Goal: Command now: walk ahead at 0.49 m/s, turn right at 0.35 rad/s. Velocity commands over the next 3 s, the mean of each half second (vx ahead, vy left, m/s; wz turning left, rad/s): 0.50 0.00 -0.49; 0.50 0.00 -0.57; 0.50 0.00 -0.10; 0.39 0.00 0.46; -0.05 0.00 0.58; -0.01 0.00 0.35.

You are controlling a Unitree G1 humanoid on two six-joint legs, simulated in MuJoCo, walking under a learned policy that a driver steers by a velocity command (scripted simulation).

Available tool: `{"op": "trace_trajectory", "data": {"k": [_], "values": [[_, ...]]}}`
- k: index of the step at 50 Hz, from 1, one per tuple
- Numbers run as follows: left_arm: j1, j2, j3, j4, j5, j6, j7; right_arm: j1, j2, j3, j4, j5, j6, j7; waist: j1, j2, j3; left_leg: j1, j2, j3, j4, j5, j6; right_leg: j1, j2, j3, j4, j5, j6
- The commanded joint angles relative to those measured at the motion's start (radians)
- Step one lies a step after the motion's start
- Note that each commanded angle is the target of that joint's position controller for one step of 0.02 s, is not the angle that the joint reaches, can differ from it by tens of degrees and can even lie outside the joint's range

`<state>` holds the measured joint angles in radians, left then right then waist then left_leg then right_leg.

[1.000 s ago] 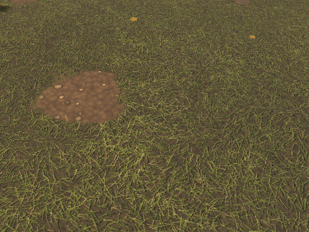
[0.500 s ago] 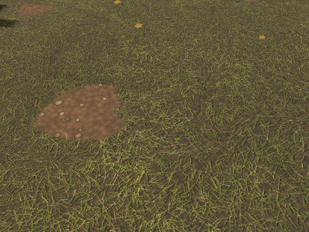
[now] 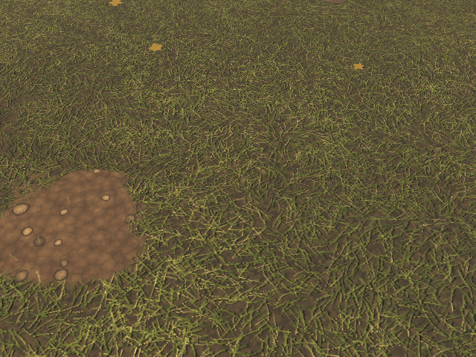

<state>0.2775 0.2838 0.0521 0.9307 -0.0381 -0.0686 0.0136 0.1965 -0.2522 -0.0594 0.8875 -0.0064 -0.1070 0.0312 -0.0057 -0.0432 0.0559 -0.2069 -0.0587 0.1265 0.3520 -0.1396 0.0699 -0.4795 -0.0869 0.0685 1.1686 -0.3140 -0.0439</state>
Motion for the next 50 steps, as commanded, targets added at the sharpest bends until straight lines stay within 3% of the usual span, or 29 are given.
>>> {"op": "trace_trajectory", "data": {"k": [1,3,7,12,15,17,18,19,20,21,22,23,24,25,26,27,29,32,35,39,41,42,43,44,45,46,47,48,50], "values": [[0.074,0.038,0.017,-0.047,0.005,0.027,0.007,-0.044,-0.094,-0.019,-0.033,-0.004,-0.032,-0.004,0.037,0.109,-0.003,-0.022,0.299,-0.198,-0.271,0.052,0.147,-0.081,-0.078,0.051,-0.03,0.072,0.017],[0.008,0.046,0.019,-0.083,0.012,0.029,0.006,-0.027,-0.118,-0.026,-0.019,-0.01,-0.032,-0.017,0.027,0.094,0.018,-0.001,0.296,-0.144,-0.285,0.08,0.146,-0.158,-0.081,0.062,-0.119,0.175,0.031],[-0.123,0.027,0.009,-0.134,0.019,0.009,-0.023,0.006,-0.153,-0.03,-0.012,-0.005,-0.02,-0.037,-0.018,0.066,0.026,0.056,0.266,-0.014,-0.278,0.167,0.114,-0.155,-0.058,-0.014,-0.376,0.381,0.036],[-0.277,0.019,-0.003,-0.229,0.017,0.008,-0.059,0.118,-0.186,-0.04,0.02,0.016,0.021,-0.044,-0.075,0.054,0.052,0.273,0.329,0.035,-0.197,0.269,0.096,-0.234,-0.029,-0.086,-0.526,0.323,0.003],[-0.241,0.062,0.017,-0.262,0.013,0.014,-0.076,0.093,-0.221,-0.051,0.006,0.022,0.049,-0.051,-0.021,0.105,-0.009,0.348,0.349,0.073,-0.034,0.652,0.061,-0.128,0.044,-0.155,-0.544,0.174,-0.048],[-0.01,0.141,0.065,-0.219,0.008,0.02,-0.071,0.058,-0.231,-0.052,-0.013,0.024,0.067,-0.059,0.116,0.114,-0.143,0.275,0.31,0.112,0.3,0.822,0.018,0.189,0.134,-0.19,-0.597,0.169,-0.107],[0.16,0.224,0.103,-0.18,0.008,0.03,-0.049,0.07,-0.206,-0.039,-0.033,0.011,0.062,-0.063,0.183,0.028,-0.24,0.049,0.269,0.115,0.596,0.577,-0.028,0.498,0.066,-0.033,-0.628,0.173,-0.162],[0.142,0.331,0.12,-0.185,0.004,0.028,-0.041,0.165,-0.043,0.009,-0.086,-0.019,0.032,-0.044,0.057,-0.229,-0.314,-0.418,0.053,0.039,0.947,-0.369,-0.094,0.828,-0.193,0.542,-0.713,0.026,-0.346],[0.172,0.257,0.096,-0.22,0.02,0.013,-0.044,0.075,-0.12,0.002,-0.101,0.021,-0.015,-0.028,0.122,-0.121,-0.44,-0.544,0.018,-0.204,1.073,-0.464,-0.078,0.909,-0.264,0.795,-0.864,-0.053,-0.397],[0.138,0.194,0.079,-0.213,0.029,0.001,-0.046,-0.022,-0.165,-0.012,-0.132,0.057,-0.039,-0.019,0.136,-0.077,-0.305,-0.631,0.074,-0.226,1.059,-0.37,-0.049,0.838,-0.232,0.639,-0.881,0.021,-0.338],[0.075,0.163,0.071,-0.222,0.023,-0.005,-0.045,-0.037,-0.157,-0.007,-0.135,0.05,-0.051,-0.022,0.093,0.002,-0.213,-0.606,0.12,-0.22,0.974,-0.283,-0.034,0.692,-0.187,0.501,-0.874,0.122,-0.301],[0.15,-0.005,0.004,-0.12,0.122,-0.046,-0.041,0.038,-0.077,0.035,-0.098,-0.137,-0.048,-0.009,0.076,0.066,-0.116,-0.558,0.151,-0.278,0.916,-0.212,-0.022,0.547,-0.105,0.376,-0.863,0.07,-0.251],[0.104,-0.005,0.0,-0.128,0.124,-0.054,-0.043,0.063,-0.029,0.044,-0.102,-0.151,-0.038,-0.009,0.026,0.023,-0.075,-0.52,0.171,-0.262,0.849,-0.139,-0.022,0.444,-0.074,0.317,-0.897,0.092,-0.238],[0.029,0.027,0.004,-0.155,0.112,-0.053,-0.047,0.063,-0.057,0.043,-0.116,-0.132,-0.024,-0.006,-0.004,-0.006,-0.074,-0.478,0.176,-0.248,0.818,-0.109,-0.032,0.365,-0.067,0.29,-0.927,0.127,-0.251],[-0.008,0.046,0.008,-0.174,0.102,-0.061,-0.054,0.05,-0.095,0.037,-0.118,-0.099,-0.011,-0.003,-0.011,0.011,-0.087,-0.461,0.177,-0.235,0.801,-0.096,-0.046,0.311,-0.065,0.272,-0.941,0.159,-0.265],[-0.015,0.071,0.013,-0.181,0.104,-0.071,-0.062,0.042,-0.112,0.04,-0.124,-0.079,0.002,-0.006,-0.012,0.025,-0.095,-0.449,0.182,-0.223,0.776,-0.077,-0.068,0.26,-0.062,0.255,-0.947,0.2,-0.272],[0.005,0.097,0.015,-0.183,0.116,-0.083,-0.081,0.001,-0.097,0.054,-0.141,-0.075,0.017,-0.019,-0.003,0.023,-0.083,-0.445,0.179,-0.195,0.664,-0.02,-0.115,0.216,-0.042,0.221,-0.944,0.315,-0.277],[0.06,0.119,0.02,-0.17,0.107,-0.082,-0.11,-0.117,-0.052,0.083,-0.173,-0.067,0.041,-0.016,0.031,0.009,-0.059,-0.338,0.147,-0.134,0.415,0.106,-0.134,0.143,0.003,0.162,-0.918,0.443,-0.25],[0.153,0.145,0.036,-0.149,0.111,-0.063,-0.133,-0.194,-0.071,0.09,-0.19,-0.061,0.043,-0.002,0.071,-0.008,-0.04,-0.312,0.108,-0.115,0.275,0.152,-0.121,0.221,-0.035,0.226,-0.883,0.444,-0.258],[0.134,0.142,0.046,-0.146,0.113,-0.041,-0.119,-0.239,-0.108,0.087,-0.195,-0.044,0.023,-0.019,0.056,-0.026,-0.038,-0.318,0.094,-0.143,0.142,0.116,-0.067,0.413,-0.101,0.329,-0.824,0.475,-0.211],[0.091,0.138,0.043,-0.15,0.123,-0.041,-0.114,-0.07,-0.175,0.055,-0.145,-0.008,-0.003,-0.033,-0.031,-0.005,-0.123,0.017,0.081,-0.109,0.14,0.218,0.013,0.316,-0.009,0.273,-0.685,0.631,-0.117],[0.082,0.058,0.018,-0.172,0.126,-0.05,-0.111,0.136,-0.205,0.041,-0.095,-0.01,-0.021,-0.039,-0.1,0.109,-0.298,0.347,0.197,-0.219,0.188,0.342,0.138,0.183,0.119,0.196,-0.439,0.525,-0.044],[0.286,-0.08,-0.021,-0.175,0.148,-0.074,-0.108,0.333,-0.231,0.035,-0.061,-0.024,-0.02,-0.034,-0.066,0.372,-0.558,0.823,0.5,-0.662,0.107,0.421,0.42,-0.152,0.292,0.112,-0.131,-0.222,0.035],[0.155,0.01,-0.001,-0.182,0.12,-0.067,-0.117,0.364,-0.195,0.037,-0.038,-0.051,-0.011,-0.033,-0.145,0.194,-0.375,0.727,0.517,-0.789,-0.017,0.095,0.335,-0.371,0.217,0.114,0.103,-0.279,0.019],[0.069,0.038,0.009,-0.186,0.109,-0.055,-0.1,0.254,-0.175,0.034,-0.053,-0.04,-0.013,-0.031,-0.112,0.134,-0.163,0.481,0.472,-0.657,-0.066,-0.155,0.226,-0.423,0.135,0.099,0.173,-0.16,-0.001],[0.061,0.052,0.013,-0.164,0.109,-0.048,-0.073,0.132,-0.096,0.058,-0.08,-0.034,-0.007,-0.035,-0.066,0.104,-0.089,0.28,0.43,-0.532,-0.126,-0.233,0.179,-0.364,0.061,0.076,0.139,-0.042,-0.013],[0.071,0.039,0.007,-0.152,0.124,-0.044,-0.063,0.103,-0.034,0.077,-0.088,-0.028,-0.002,-0.04,-0.036,0.123,-0.104,0.193,0.386,-0.45,-0.171,-0.122,0.165,-0.271,0.019,0.083,0.063,0.032,-0.021],[0.033,0.02,-0.002,-0.158,0.139,-0.04,-0.07,0.084,-0.009,0.083,-0.091,-0.032,-0.001,-0.048,-0.024,0.118,-0.099,0.147,0.361,-0.39,-0.199,-0.018,0.163,-0.221,0.0,0.063,0.042,0.041,-0.014],[-0.009,-0.008,-0.011,-0.166,0.124,-0.034,-0.087,0.085,-0.03,0.067,-0.078,-0.042,-0.01,-0.058,-0.02,0.103,-0.102,0.144,0.327,-0.277,-0.235,0.053,0.164,-0.206,-0.007,0.039,-0.045,0.02,0.002]]}}
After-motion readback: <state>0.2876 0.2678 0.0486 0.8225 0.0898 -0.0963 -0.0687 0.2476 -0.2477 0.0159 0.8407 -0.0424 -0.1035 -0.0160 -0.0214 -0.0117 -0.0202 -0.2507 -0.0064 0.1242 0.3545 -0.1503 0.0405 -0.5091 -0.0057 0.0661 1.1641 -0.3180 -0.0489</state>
